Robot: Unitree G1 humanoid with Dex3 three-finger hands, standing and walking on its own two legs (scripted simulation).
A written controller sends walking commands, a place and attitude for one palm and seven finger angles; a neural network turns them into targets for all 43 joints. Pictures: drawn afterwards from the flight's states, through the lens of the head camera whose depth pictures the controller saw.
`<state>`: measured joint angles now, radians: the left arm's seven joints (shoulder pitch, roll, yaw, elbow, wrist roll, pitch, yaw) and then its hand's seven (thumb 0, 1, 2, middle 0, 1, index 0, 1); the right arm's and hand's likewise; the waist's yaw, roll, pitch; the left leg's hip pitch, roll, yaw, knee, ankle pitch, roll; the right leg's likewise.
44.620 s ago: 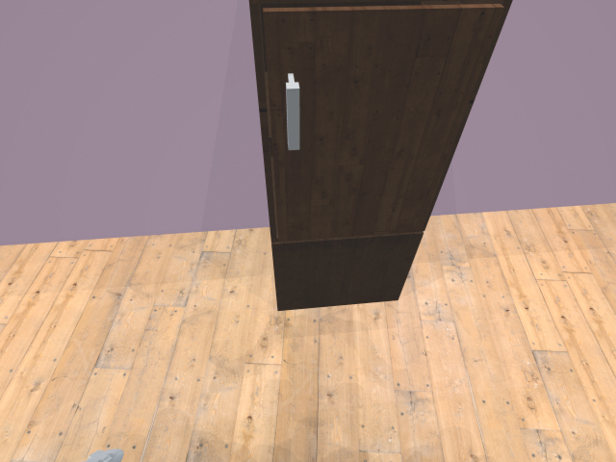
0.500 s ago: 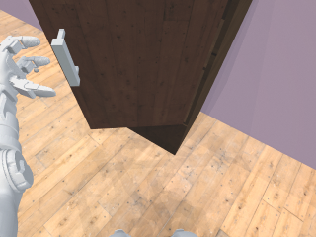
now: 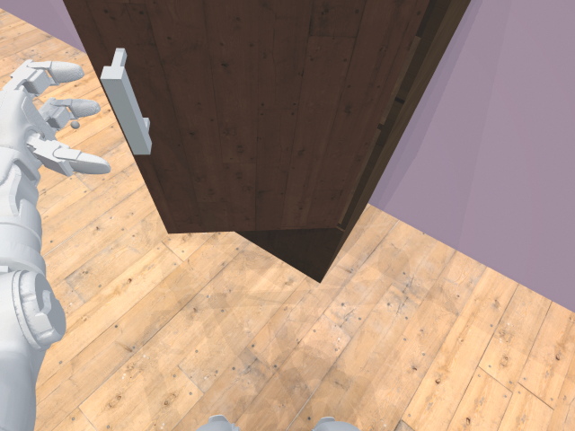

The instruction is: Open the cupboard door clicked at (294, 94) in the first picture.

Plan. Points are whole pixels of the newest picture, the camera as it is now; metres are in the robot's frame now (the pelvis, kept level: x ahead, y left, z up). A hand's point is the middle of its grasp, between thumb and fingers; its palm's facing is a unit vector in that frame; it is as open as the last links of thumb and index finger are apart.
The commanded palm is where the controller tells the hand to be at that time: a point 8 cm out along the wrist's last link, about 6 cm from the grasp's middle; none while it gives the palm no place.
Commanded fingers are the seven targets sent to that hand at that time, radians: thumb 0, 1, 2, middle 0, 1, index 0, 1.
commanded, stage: move the hooked fingers beside the handle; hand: left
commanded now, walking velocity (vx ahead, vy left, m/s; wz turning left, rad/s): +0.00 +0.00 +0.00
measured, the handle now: (131, 104) +0.54 +0.19 +0.11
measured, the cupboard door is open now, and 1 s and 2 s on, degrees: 37 37 36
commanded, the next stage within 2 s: slide the fingers in behind the handle in 0.32 s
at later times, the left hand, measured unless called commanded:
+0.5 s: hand (77, 130) +0.48 +0.24 +0.12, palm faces +0.02 -1.00 +0.01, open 14.0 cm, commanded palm +0.46 +0.28 +0.12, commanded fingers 0.00 -0.50 0.30 -0.30 -1.20 -0.30 -1.20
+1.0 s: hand (111, 127) +0.49 +0.20 +0.12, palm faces +0.03 -1.00 +0.01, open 14.0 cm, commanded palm +0.46 +0.25 +0.12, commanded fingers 0.00 -0.50 0.30 -0.30 -1.20 -0.30 -1.20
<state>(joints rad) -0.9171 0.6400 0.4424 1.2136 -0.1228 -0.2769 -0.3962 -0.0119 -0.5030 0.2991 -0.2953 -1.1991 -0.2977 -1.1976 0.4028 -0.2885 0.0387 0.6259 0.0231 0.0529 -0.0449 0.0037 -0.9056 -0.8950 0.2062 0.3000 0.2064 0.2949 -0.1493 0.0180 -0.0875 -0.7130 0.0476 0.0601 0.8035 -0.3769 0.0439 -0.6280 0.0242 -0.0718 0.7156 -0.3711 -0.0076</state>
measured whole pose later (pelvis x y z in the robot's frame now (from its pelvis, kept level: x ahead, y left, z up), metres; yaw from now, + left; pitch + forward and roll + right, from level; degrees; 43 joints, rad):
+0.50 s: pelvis +0.00 +0.00 +0.00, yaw +0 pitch +15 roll -3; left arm -0.88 0.61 0.43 1.19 -0.14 -0.29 -0.38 -0.01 -0.50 0.30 -0.30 -1.20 -0.30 -1.20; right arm 0.42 -0.29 0.04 0.63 0.03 0.06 -0.04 0.00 -0.91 -0.90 0.21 0.30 0.21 0.29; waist -0.14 0.02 -0.09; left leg -0.70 0.05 0.06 0.81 -0.37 0.05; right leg -0.62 0.02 -0.07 0.72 -0.37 -0.01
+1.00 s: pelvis -0.01 -0.01 +0.00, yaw +0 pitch +15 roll -2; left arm -0.92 0.55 0.41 1.20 -0.11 -0.30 -0.29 -0.01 -0.50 0.30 -0.30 -1.20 -0.30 -1.20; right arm 0.42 -0.28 0.04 0.63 0.02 0.03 -0.03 0.00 -0.91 -0.90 0.21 0.30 0.21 0.29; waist -0.15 0.03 -0.08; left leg -0.71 0.05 0.06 0.81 -0.37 0.04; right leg -0.64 0.03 -0.07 0.74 -0.37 -0.02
